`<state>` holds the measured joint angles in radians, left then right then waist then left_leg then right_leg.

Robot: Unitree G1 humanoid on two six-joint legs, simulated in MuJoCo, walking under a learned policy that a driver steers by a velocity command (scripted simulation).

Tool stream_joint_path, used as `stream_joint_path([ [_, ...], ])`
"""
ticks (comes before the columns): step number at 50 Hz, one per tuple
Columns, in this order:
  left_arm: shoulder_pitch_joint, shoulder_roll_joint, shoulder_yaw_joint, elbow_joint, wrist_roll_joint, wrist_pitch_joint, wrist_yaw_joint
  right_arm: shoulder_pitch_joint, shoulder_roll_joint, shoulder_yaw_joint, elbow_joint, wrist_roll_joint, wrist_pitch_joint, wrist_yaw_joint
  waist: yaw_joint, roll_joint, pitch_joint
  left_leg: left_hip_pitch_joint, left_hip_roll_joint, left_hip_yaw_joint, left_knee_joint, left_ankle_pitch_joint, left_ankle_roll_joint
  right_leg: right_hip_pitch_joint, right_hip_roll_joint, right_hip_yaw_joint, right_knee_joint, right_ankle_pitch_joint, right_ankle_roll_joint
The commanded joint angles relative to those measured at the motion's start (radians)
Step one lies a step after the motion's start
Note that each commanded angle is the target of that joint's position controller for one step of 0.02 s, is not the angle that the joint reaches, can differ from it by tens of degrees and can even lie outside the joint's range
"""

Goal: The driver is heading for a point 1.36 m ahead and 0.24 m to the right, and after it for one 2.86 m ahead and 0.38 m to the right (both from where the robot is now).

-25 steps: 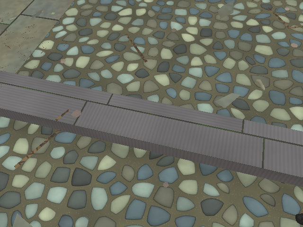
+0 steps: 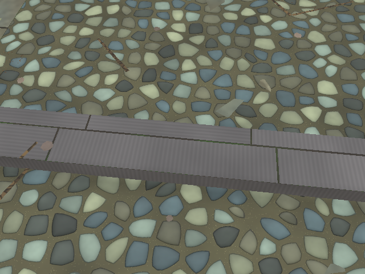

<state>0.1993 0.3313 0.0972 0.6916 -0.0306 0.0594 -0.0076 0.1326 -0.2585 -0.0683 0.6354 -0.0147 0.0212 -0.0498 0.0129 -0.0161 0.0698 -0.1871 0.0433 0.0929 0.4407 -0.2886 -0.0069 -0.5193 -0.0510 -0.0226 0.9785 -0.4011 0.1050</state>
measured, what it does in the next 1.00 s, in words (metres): walks ahead, turning right: right foot, then left foot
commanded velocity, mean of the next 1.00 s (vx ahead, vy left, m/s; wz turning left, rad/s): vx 0.58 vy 0.00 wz -0.40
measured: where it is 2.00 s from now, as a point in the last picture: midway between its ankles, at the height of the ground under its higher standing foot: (233, 157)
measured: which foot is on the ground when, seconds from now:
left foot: down 0.00-0.12, up 0.14-0.54, down 0.56-0.92, up 0.94-1.00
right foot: up 0.00-0.12, down 0.14-0.58, up 0.60-0.90, down 0.92-1.00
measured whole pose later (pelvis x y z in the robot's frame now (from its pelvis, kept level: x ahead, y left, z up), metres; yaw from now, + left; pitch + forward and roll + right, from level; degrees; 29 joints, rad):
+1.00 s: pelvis +0.49 -0.22 -0.02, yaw -20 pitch +1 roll +3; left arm 0.02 0.24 -0.03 0.61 0.05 -0.06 0.00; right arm 0.46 -0.28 -0.07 0.85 0.01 -0.02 -0.02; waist -0.13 -0.01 0.09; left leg -0.29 -0.09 -0.10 1.08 -0.54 0.00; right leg -0.47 -0.01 0.00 0.62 -0.19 -0.04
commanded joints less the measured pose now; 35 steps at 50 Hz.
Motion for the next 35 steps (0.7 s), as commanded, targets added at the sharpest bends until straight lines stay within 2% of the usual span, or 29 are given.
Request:
stream_joint_path([
  [1,-0.079,0.036,-0.004,-0.135,0.002,-0.011,-0.025,-0.013,-0.196,-0.063,-0.054,0.009,-0.009,0.003,-0.044,0.176,-0.122,0.127,0.266,-0.091,-0.067,0.535,0.203,0.008,-0.02,-0.037,-0.14,0.022,-0.021],
  [2,-0.07,0.051,0.001,-0.141,0.002,-0.006,-0.029,-0.013,-0.208,-0.069,-0.051,0.017,-0.012,0.01,-0.04,0.179,-0.126,0.119,0.277,-0.078,-0.051,0.536,0.195,0.043,-0.011,-0.055,-0.182,0.029,-0.036],
  [3,-0.025,0.049,0.001,-0.114,0.068,0.014,-0.049,0.06,-0.17,-0.049,-0.034,-0.027,-0.017,0.042,-0.048,0.18,-0.158,0.145,0.256,-0.014,-0.018,0.409,0.137,0.122,0.037,-0.108,-0.249,-0.017,-0.077],
  [4,-0.031,0.06,0.008,-0.12,0.063,0.021,-0.057,0.082,-0.18,-0.055,-0.028,-0.024,-0.026,0.057,-0.054,0.207,-0.16,0.095,0.254,-0.007,-0.015,0.184,0.111,0.182,0.062,-0.147,-0.289,-0.008,-0.103],
  [5,-0.009,0.073,0.015,-0.117,0.059,0.022,-0.064,0.076,-0.196,-0.058,-0.028,-0.02,-0.031,0.06,-0.023,0.198,-0.15,-0.004,0.249,0.008,0.014,-0.098,0.086,0.292,0.081,-0.16,-0.355,0.012,-0.132],
  [6,0.096,0.103,0.032,-0.071,0.061,0.015,-0.065,0.065,-0.179,-0.051,-0.036,-0.03,-0.03,0.061,0.028,0.104,-0.157,-0.153,0.214,0.047,0.149,-0.296,0.061,0.466,0.107,-0.136,-0.388,-0.03,-0.164],
  [7,0.281,0.188,0.07,-0.025,-0.059,-0.011,-0.025,-0.021,-0.113,-0.035,-0.056,0.035,-0.046,0.053,0.119,-0.14,-0.126,-0.425,0.145,0.088,0.443,-0.32,0.024,0.659,-0.031,0.119,-0.487,-0.131,-0.273],
  [8,0.332,0.308,0.078,-0.057,-0.035,-0.064,-0.025,-0.153,-0.06,-0.008,-0.174,0.042,-0.072,0.038,0.148,-0.328,-0.126,-0.807,-0.066,-0.037,0.796,-0.4,-0.024,0.732,-0.307,0.883,-0.788,-0.604,-0.506],
  [9,0.308,0.226,0.052,-0.065,-0.007,-0.107,-0.028,-0.238,-0.136,-0.023,-0.192,0.076,-0.111,0.044,0.174,-0.161,-0.074,-0.898,-0.025,-0.216,0.875,-0.314,0.008,0.685,-0.363,0.973,-0.883,-0.74,-0.529],
  [10,0.246,0.179,0.03,-0.067,0.009,-0.126,-0.018,-0.224,-0.16,-0.03,-0.191,0.083,-0.136,0.054,0.121,-0.164,-0.004,-0.902,0.0,-0.223,0.865,-0.226,0.029,0.628,-0.342,0.895,-0.868,-0.645,-0.49],
  [11,0.201,0.15,0.018,-0.082,0.007,-0.131,-0.011,-0.148,-0.174,-0.036,-0.153,0.052,-0.154,0.058,0.069,-0.117,0.005,-0.836,0.025,-0.222,0.809,-0.143,0.036,0.568,-0.293,0.776,-0.835,-0.52,-0.446],
  [12,0.138,0.131,0.006,-0.094,0.009,-0.124,-0.001,-0.112,-0.181,-0.043,-0.126,0.022,-0.164,0.059,0.027,-0.097,0.02,-0.751,0.041,-0.222,0.71,-0.061,0.029,0.483,-0.236,0.656,-0.813,-0.379,-0.406],
  [13,0.107,0.121,-0.002,-0.113,0.018,-0.118,0.01,-0.093,-0.188,-0.05,-0.109,0.01,-0.164,0.064,0.005,-0.1,0.018,-0.661,0.041,-0.209,0.646,0.014,0.013,0.418,-0.179,0.559,-0.817,-0.301,-0.379],
  [14,0.095,0.183,0.018,-0.075,0.068,-0.093,0.0,-0.047,-0.135,-0.012,-0.059,-0.097,-0.099,0.093,-0.003,-0.081,0.011,-0.538,0.026,-0.119,0.614,0.104,-0.025,0.3,-0.07,0.41,-0.837,-0.175,-0.321],
  [15,0.105,0.18,0.018,-0.069,0.066,-0.087,-0.008,-0.027,-0.116,-0.01,-0.055,-0.089,-0.067,0.101,-0.014,-0.079,0.008,-0.483,0.007,-0.089,0.588,0.126,-0.05,0.253,-0.027,0.36,-0.828,-0.125,-0.324],
  [17,0.156,0.161,0.014,-0.048,0.046,-0.09,-0.021,-0.06,-0.117,0.0,-0.06,-0.05,-0.037,0.1,0.008,-0.074,0.013,-0.486,0.007,-0.078,0.515,0.15,-0.089,0.248,-0.018,0.366,-0.833,-0.103,-0.342],
  [19,0.198,0.158,0.016,-0.035,0.042,-0.095,-0.024,-0.13,-0.125,0.005,-0.075,-0.03,-0.035,0.098,0.044,-0.086,0.022,-0.506,0.006,-0.091,0.397,0.192,-0.109,0.291,-0.036,0.405,-0.834,-0.08,-0.348],
  [21,0.225,0.172,0.022,-0.025,0.043,-0.099,-0.017,-0.203,-0.124,0.011,-0.09,-0.023,-0.043,0.097,0.077,-0.093,0.027,-0.496,-0.007,-0.101,0.277,0.209,-0.113,0.335,-0.044,0.434,-0.819,-0.056,-0.35],
  [23,0.222,0.186,0.027,-0.022,0.042,-0.104,-0.007,-0.25,-0.134,0.012,-0.107,-0.015,-0.052,0.097,0.087,-0.104,0.031,-0.452,-0.007,-0.12,0.19,0.2,-0.095,0.363,-0.064,0.473,-0.805,-0.042,-0.347],
  [25,0.178,0.195,0.028,-0.028,0.043,-0.113,-0.002,-0.204,-0.152,0.009,-0.099,-0.006,-0.06,0.091,0.051,-0.116,0.021,-0.313,-0.01,-0.133,0.127,0.171,-0.066,0.347,-0.078,0.505,-0.783,0.034,-0.327],
  [26,0.152,0.198,0.027,-0.025,0.045,-0.118,-0.002,-0.132,-0.165,0.005,-0.083,-0.006,-0.066,0.084,0.011,-0.131,-0.001,-0.204,-0.019,-0.11,0.112,0.135,-0.047,0.333,-0.089,0.498,-0.759,0.16,-0.314],
  [27,0.136,0.2,0.023,-0.019,0.049,-0.125,-0.006,-0.007,-0.19,-0.008,-0.05,-0.009,-0.074,0.072,-0.052,-0.128,-0.057,-0.04,-0.046,-0.081,0.109,0.078,-0.027,0.315,-0.081,0.476,-0.647,0.406,-0.296],
  [28,0.125,0.176,0.015,-0.007,0.051,-0.131,-0.013,0.2,-0.231,-0.027,0.01,-0.017,-0.086,0.053,-0.156,-0.046,-0.165,0.202,-0.039,-0.084,0.09,0.05,-0.001,0.263,-0.001,0.39,-0.366,0.573,-0.267],
  [29,0.14,0.105,-0.008,-0.017,0.043,-0.142,-0.011,0.411,-0.314,-0.049,0.048,-0.046,-0.093,0.031,-0.232,0.143,-0.331,0.437,0.123,-0.281,0.032,-0.309,0.032,0.12,0.093,0.267,0.001,0.462,-0.242],
  [30,0.199,-0.009,-0.041,-0.069,0.019,-0.152,-0.017,0.422,-0.415,-0.066,0.07,-0.066,-0.094,0.038,-0.145,0.502,-0.364,0.515,0.313,-0.878,-0.238,-0.7,0.113,-0.144,0.219,0.194,0.263,-0.103,-0.204],
  [31,0.159,0.03,-0.05,-0.038,0.034,-0.145,-0.011,0.288,-0.294,-0.043,0.053,-0.056,-0.093,0.054,-0.098,0.298,-0.216,0.398,0.327,-0.984,-0.265,-0.666,0.152,-0.243,0.158,0.227,0.355,-0.018,-0.23],
  [32,0.104,0.068,-0.043,-0.03,0.053,-0.141,-0.021,0.239,-0.225,-0.032,0.054,-0.043,-0.093,0.061,-0.08,0.136,-0.149,0.317,0.297,-0.834,-0.223,-0.545,0.173,-0.241,0.111,0.201,0.346,0.07,-0.231],
  [33,0.05,0.091,-0.042,-0.034,0.072,-0.14,-0.033,0.238,-0.193,-0.024,0.071,-0.035,-0.095,0.065,-0.076,0.065,-0.121,0.248,0.245,-0.703,-0.212,-0.417,0.181,-0.216,0.074,0.175,0.296,0.107,-0.225],
  [35,-0.033,0.066,-0.056,-0.063,0.102,-0.137,-0.042,0.26,-0.136,0.002,0.116,-0.023,-0.106,0.067,-0.048,0.111,-0.031,0.143,0.16,-0.563,-0.224,-0.095,0.193,-0.199,0.026,0.133,0.193,0.119,-0.186],
])
Keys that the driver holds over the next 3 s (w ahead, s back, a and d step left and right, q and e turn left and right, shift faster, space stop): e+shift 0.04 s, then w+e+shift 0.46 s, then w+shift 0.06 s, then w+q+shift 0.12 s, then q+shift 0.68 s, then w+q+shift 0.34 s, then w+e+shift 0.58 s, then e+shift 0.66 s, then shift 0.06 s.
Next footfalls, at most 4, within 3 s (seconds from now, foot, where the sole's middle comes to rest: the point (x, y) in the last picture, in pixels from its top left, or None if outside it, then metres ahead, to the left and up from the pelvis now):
0.14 right None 0.05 -0.12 -0.78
0.56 left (202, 271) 0.43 -0.04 -0.78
0.92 right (287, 230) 0.59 -0.36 -0.78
1.42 left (223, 218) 0.63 -0.12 -0.78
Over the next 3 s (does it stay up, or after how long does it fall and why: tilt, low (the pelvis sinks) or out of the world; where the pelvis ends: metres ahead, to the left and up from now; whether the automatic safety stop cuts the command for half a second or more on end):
stays up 1.51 -0.06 0.07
